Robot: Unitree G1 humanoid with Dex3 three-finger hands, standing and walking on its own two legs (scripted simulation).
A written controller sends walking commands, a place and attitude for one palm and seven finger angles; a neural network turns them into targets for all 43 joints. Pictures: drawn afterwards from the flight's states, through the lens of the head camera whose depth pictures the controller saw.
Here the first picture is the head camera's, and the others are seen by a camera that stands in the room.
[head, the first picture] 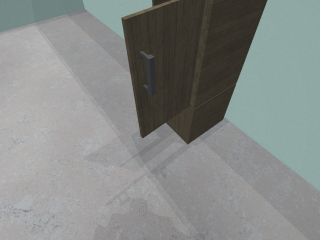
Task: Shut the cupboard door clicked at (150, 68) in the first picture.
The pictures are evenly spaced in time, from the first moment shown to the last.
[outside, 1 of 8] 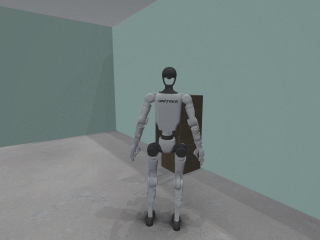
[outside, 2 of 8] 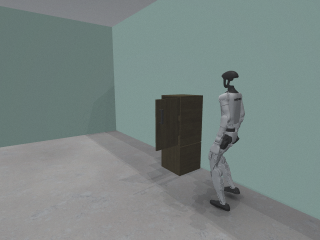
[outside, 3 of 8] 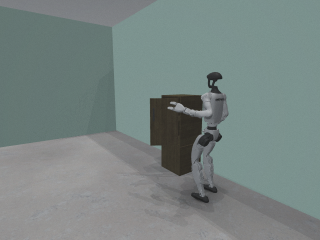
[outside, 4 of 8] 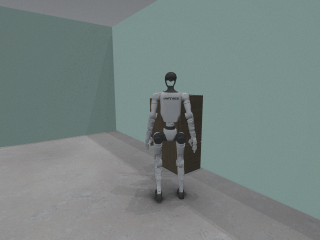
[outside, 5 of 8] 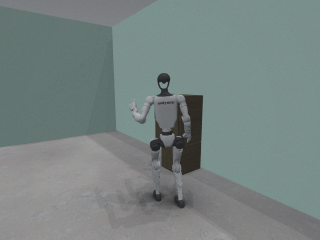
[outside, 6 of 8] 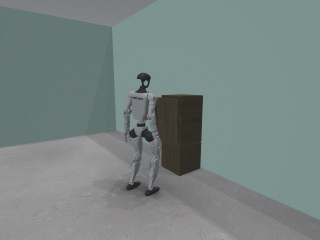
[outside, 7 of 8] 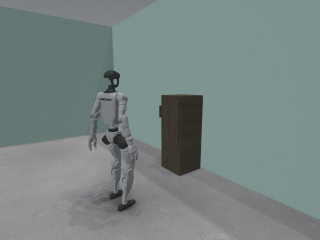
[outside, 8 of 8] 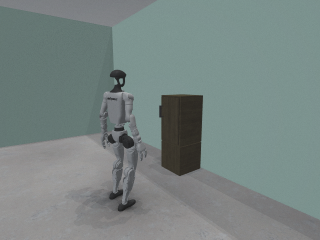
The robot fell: no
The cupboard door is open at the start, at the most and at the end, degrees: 93 93 0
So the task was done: yes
